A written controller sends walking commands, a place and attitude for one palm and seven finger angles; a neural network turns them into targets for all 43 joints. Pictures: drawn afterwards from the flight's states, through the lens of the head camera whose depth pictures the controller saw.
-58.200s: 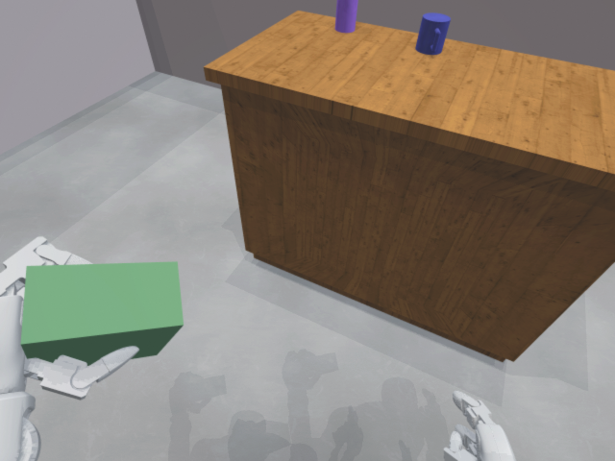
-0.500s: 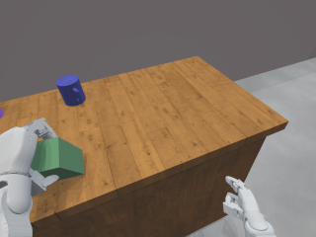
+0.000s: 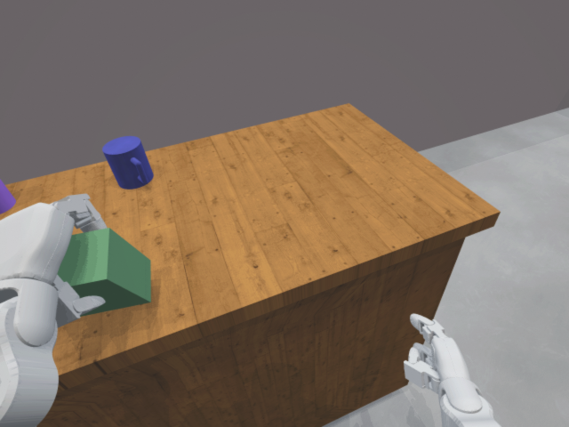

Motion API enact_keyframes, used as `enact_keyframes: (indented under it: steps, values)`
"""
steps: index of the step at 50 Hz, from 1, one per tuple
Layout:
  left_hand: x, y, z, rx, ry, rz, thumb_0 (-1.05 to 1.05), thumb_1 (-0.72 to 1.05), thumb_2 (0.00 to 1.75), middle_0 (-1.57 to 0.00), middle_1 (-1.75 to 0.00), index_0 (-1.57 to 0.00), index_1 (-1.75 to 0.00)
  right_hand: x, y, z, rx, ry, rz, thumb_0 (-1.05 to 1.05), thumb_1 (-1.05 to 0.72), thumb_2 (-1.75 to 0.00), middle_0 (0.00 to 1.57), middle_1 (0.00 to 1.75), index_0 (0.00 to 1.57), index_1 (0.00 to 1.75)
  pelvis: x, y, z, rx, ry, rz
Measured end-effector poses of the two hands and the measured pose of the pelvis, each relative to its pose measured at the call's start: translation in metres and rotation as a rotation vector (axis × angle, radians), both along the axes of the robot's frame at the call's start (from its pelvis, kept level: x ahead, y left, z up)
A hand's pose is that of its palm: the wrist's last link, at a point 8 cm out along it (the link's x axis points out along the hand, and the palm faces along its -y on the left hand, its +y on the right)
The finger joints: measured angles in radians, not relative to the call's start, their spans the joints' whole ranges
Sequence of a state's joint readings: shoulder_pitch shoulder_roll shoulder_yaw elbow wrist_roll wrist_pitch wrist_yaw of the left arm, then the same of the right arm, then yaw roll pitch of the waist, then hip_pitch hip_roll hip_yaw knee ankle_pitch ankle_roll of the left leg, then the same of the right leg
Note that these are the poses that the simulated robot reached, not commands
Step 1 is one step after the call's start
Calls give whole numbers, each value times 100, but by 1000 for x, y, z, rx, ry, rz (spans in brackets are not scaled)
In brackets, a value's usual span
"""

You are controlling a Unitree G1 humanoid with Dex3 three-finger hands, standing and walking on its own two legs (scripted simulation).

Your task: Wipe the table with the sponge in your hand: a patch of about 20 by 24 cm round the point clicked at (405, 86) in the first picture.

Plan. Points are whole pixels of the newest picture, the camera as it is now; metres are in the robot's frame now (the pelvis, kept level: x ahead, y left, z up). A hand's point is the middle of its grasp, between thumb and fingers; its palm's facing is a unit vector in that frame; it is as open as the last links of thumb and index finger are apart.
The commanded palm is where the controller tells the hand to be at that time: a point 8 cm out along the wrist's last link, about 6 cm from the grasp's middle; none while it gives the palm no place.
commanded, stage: lift the sponge slowly off the table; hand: left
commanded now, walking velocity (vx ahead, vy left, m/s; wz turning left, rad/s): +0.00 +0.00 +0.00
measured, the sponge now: (86, 283) +0.21 +0.31 +0.14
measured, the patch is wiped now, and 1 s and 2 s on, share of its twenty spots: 1.00 1.00 1.00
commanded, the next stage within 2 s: bring the sponge back beside the body in 1.00 s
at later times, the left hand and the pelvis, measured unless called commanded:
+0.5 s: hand (58, 241) +0.21 +0.30 +0.22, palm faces +0.27 -0.08 -0.96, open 9.8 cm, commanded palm +0.15 +0.30 +0.29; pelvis -0.03 -0.02 +0.00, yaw +0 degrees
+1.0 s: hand (42, 219) +0.21 +0.30 +0.25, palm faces +0.36 -0.10 -0.93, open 9.8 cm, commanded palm +0.15 +0.30 +0.32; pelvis -0.02 +0.00 +0.00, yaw +0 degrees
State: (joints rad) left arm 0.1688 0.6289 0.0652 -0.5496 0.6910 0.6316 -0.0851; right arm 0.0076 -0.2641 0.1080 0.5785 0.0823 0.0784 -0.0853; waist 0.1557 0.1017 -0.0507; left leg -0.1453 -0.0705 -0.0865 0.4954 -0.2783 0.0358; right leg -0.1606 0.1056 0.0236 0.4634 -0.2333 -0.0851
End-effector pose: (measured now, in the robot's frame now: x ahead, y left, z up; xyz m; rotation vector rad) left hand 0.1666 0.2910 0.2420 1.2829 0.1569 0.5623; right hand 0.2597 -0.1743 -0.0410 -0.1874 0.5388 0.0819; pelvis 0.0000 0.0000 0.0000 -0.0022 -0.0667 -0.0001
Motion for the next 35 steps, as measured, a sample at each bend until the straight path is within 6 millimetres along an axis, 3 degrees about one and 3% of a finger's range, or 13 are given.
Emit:
enact_keyframes:
  steps: [12,20,35]
  values:
    - [-4,-2,11,45,35,9,-1,-54,108,-68,-138,-83,-132,-17,-21,-4,-10,-16,-30,1,-90,-90,20,30,20,30,-17,-13,-1,8,-12,2]
    - [3,4,21,90,48,24,-1,-55,109,-68,-138,-83,-133,-26,-30,-6,-24,-24,-42,1,-90,-90,20,30,20,30,-27,-19,-3,11,-18,7]
    - [17,-3,39,115,17,-40,-1,-55,109,-69,-138,-83,-133,-26,-28,-9,-11,-33,-56,1,-90,-90,20,30,20,30,-26,-15,-5,14,-9,-3]
